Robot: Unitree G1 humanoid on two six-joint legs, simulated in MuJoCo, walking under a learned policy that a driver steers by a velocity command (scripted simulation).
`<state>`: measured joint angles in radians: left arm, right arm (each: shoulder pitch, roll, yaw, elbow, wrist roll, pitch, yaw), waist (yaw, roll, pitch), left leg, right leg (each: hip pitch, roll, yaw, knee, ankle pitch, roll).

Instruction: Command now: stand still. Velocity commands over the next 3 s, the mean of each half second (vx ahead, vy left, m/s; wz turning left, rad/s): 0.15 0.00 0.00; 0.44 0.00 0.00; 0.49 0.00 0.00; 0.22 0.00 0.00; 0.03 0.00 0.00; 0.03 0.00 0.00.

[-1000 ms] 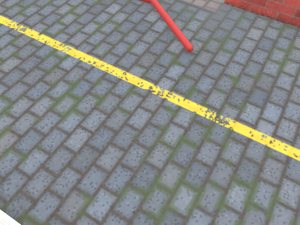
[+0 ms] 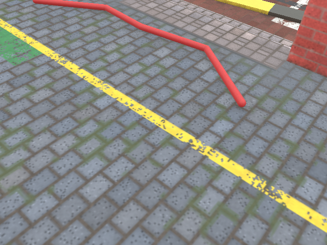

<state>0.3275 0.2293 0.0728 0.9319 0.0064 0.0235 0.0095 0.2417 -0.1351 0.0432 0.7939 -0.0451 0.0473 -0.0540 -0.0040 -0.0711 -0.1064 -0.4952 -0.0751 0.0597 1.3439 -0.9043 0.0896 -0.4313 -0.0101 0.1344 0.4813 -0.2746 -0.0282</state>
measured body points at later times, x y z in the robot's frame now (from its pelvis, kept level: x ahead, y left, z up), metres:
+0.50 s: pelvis +0.01 -0.04 +0.07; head +0.03 -0.04 +0.52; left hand +0.19 +0.20 -0.05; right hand -0.08 -0.31 -0.06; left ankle -0.09 +0.09 -0.61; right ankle +0.05 -0.20 -0.63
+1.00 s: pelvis +0.24 -0.17 -0.02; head +0.27 -0.18 +0.43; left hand +0.14 +0.05 -0.16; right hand +0.43 -0.39 -0.13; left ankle +0.41 -0.09 -0.71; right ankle +0.10 -0.23 -0.75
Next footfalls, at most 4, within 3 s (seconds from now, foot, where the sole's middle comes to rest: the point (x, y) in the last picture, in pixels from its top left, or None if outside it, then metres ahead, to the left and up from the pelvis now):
0.64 right None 0.14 -0.23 -0.79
1.12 left None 0.48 -0.13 -0.79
1.66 right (228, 211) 0.76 -0.30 -0.79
2.08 left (185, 215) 0.74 -0.10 -0.79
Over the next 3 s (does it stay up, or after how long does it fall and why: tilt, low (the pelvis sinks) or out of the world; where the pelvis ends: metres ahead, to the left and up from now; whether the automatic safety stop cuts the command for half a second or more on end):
stays up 0.72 -0.20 -0.01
